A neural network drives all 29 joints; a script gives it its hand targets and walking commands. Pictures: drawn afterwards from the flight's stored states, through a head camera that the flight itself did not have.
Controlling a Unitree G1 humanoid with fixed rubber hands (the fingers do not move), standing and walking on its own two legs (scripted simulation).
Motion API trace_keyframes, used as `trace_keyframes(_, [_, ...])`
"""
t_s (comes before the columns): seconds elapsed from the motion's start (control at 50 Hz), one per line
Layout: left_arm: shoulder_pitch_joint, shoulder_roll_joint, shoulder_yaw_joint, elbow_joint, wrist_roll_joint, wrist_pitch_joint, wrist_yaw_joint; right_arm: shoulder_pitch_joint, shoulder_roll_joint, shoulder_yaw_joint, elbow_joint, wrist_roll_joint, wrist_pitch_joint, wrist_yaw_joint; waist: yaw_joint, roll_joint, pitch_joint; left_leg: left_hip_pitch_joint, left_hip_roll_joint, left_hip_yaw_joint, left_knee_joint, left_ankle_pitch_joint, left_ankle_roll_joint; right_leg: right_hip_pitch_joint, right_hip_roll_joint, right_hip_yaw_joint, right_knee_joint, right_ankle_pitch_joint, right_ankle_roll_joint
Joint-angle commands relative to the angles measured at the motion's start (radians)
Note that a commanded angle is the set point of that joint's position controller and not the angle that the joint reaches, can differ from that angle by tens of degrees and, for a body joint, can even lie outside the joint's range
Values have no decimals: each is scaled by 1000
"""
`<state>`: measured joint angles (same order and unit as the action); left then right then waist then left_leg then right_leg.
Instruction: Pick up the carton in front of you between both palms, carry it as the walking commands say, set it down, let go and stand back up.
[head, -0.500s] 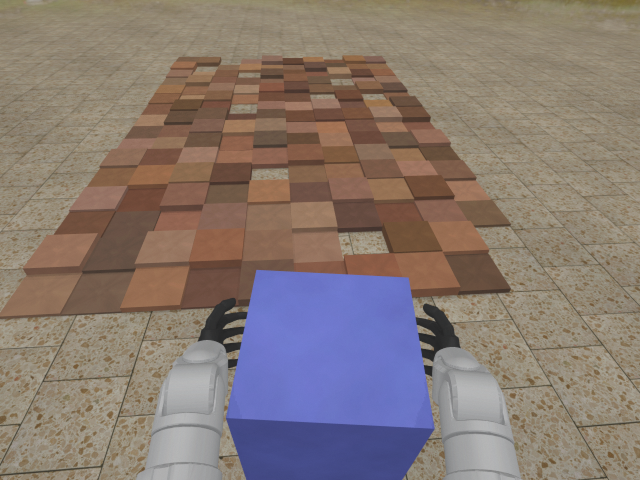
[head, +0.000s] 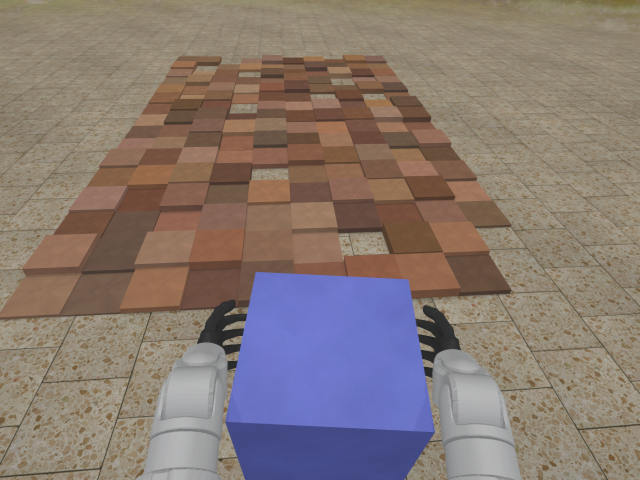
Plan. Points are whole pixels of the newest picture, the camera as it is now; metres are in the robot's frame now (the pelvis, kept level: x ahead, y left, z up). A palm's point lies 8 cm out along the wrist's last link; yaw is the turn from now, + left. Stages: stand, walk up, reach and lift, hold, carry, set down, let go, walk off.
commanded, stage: hold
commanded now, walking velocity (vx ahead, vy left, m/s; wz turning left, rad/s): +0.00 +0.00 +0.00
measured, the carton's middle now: (326, 387) +0.29 +0.00 -0.03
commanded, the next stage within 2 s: carry in 0.56 s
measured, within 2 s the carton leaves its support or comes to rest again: neither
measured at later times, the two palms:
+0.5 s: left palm (211, 357) +0.28 +0.15 +0.05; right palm (446, 364) +0.28 -0.15 +0.05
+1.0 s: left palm (222, 293) +0.38 +0.15 +0.06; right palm (429, 299) +0.38 -0.15 +0.06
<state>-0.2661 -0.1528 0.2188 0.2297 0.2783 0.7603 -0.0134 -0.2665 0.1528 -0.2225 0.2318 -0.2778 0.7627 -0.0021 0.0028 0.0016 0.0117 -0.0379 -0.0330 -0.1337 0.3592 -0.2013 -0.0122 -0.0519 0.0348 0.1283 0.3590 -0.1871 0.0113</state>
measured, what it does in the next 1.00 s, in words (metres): shifts its weight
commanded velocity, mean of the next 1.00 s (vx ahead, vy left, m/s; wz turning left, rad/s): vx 0.24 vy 0.00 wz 0.00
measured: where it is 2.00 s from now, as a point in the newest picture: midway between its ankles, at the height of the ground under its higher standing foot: (318, 393)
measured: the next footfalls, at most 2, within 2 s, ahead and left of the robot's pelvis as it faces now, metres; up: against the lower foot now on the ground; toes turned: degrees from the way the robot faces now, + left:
left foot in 1.12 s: +0.23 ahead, +0.10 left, +0.00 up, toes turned +8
right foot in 1.50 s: +0.57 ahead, -0.09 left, +0.00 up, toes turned -10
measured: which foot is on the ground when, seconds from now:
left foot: down 0.00-0.98, up 1.00-1.00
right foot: down 0.00-1.00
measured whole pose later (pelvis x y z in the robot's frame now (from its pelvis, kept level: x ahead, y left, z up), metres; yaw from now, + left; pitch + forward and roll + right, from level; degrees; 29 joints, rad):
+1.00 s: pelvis +0.11 +0.00 -0.02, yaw +2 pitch +6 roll -1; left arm -0.19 -0.14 0.11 -0.20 0.11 1.12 0.08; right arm -0.15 0.12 -0.13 -0.25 -0.11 1.13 -0.10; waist 0.01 0.02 -0.17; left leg -0.35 0.06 0.04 0.81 -0.43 -0.02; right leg -0.23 -0.03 -0.09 0.56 -0.42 0.01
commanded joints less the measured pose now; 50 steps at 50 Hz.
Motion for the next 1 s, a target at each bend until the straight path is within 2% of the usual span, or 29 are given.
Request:
trace_keyframes(0.0, [-481, -911, -542, -47, -266, -32, -226, -483, 918, 551, -51, 273, -34, 238, 0, 0, -236, 25, -65, 63, -49, 197, -9, 68, 62, -62, -41, 192, 12])
trace_keyframes(0.52, [-515, -918, -531, -19, -263, -35, -231, -518, 925, 542, -28, 268, -36, 243, 0, 0, -223, 4, -62, 66, -49, 130, -7, 46, 60, -65, -42, 120, 7])
trace_keyframes(0.54, [-534, -922, -536, -27, -270, -33, -229, -536, 927, 549, -24, 275, -32, 243, -4, -7, -199, -121, 105, 38, 29, -17, 13, -89, -113, -23, 32, -26, -11])
trace_keyframes(0.56, [-532, -917, -541, -37, -271, -31, -227, -528, 925, 555, -34, 280, -32, 241, -2, -5, -223, -138, 95, 2, -1, -210, 17, -120, -110, 6, -5, -222, -18])
trace_keyframes(0.58, [-528, -922, -566, -61, -285, -28, -223, -537, 926, 577, -68, 294, -30, 238, -2, -9, -207, -184, 89, -1, -11, -389, 21, -173, -102, 12, -24, -408, -20])
trace_keyframes(0.6, [-540, -925, -586, -91, -296, -24, -219, -554, 931, 600, -97, 311, -24, 234, -3, -12, -196, -220, 84, 3, -2, -483, 27, -202, -98, 9, -21, -502, -24])
trace_keyframes(0.62, [-544, -925, -610, -125, -311, -15, -213, -560, 931, 625, -128, 327, -16, 229, -2, -12, -195, -236, 88, 16, 18, -460, 29, -211, -104, 5, -9, -482, -28])
trace_keyframes(0.66, [-526, -915, -662, -188, -348, 11, -200, -549, 919, 677, -193, 360, 13, 216, 0, -25, -268, -216, 86, 58, 75, -317, 29, -185, -122, -10, 15, -372, -39])
trace_keyframes(0.68, [-518, -902, -692, -225, -368, 32, -193, -537, 910, 705, -228, 377, 34, 209, -1, -36, -305, -216, 85, 71, 102, -287, 29, -173, -135, -2, 18, -359, -47])
trace_keyframes(0.74, [-517, -857, -753, -322, -421, 119, -170, -537, 874, 768, -315, 434, 120, 192, 1, -57, -295, -277, 93, 88, 132, -351, 33, -194, -173, 36, 10, -459, -71])
trace_keyframes(0.78, [-517, -823, -770, -361, -448, 187, -159, -532, 845, 785, -341, 467, 186, 182, 0, -27, -261, -270, 128, 58, 100, -355, 48, -248, -165, -2, 67, -414, -63])
trace_keyframes(0.8, [-506, -816, -783, -381, -465, 219, -154, -516, 834, 794, -356, 485, 218, 177, -5, 23, -257, -214, 164, 12, 63, -346, 65, -308, -143, -54, 143, -345, -49])
trace_keyframes(0.82, [-500, -819, -797, -405, -485, 250, -151, -494, 827, 800, -371, 497, 246, 172, -12, 112, -259, -135, 215, -64, 10, -318, 91, -385, -105, -139, 254, -260, -27])
trace_keyframes(0.84, [-504, -829, -810, -430, -510, 279, -151, -467, 818, 797, -385, 501, 269, 165, -17, 207, -252, -56, 269, -149, -23, -209, 130, -462, -67, -217, 326, -216, -4])
trace_keyframes(0.86, [-493, -835, -822, -452, -535, 306, -153, -435, 821, 801, -411, 507, 292, 157, -16, 223, -228, -29, 294, -181, -8, -71, 162, -496, -60, -250, 277, -244, 1])
trace_keyframes(0.88, [-492, -848, -833, -473, -560, 326, -156, -429, 819, 806, -456, 513, 313, 148, -14, 191, -234, -41, 286, -134, 42, 81, 166, -437, -56, -266, 206, -232, -3])
trace_keyframes(0.9, [-479, -864, -836, -486, -579, 343, -158, -418, 821, 810, -495, 519, 335, 142, -10, 148, -276, -82, 255, -40, 119, 157, 143, -313, -58, -265, 139, -189, -12])
trace_keyframes(0.92, [-452, -878, -831, -489, -581, 354, -157, -445, 830, 828, -548, 540, 356, 144, 4, 45, -312, -151, 180, 115, 279, 309, 88, -164, -74, -213, 98, -110, -40])
trace_keyframes(0.94, [-397, -867, -817, -490, -572, 364, -152, -453, 837, 837, -575, 561, 377, 148, 22, -139, -362, -363, 117, 236, 504, 353, 24, 83, -159, -66, 84, 129, -95])
trace_keyframes(0.96, [-347, -859, -811, -505, -558, 373, -145, -450, 845, 846, -596, 578, 390, 155, 37, -317, -364, -651, 57, 316, 629, 48, -24, 301, -308, 142, 47, 462, -160])
trace_keyframes(0.98, [-338, -865, -816, -550, -546, 384, -137, -441, 865, 856, -609, 589, 396, 163, 47, -318, -302, -848, 27, 281, 599, -349, -20, 401, -370, 244, 13, 654, -219])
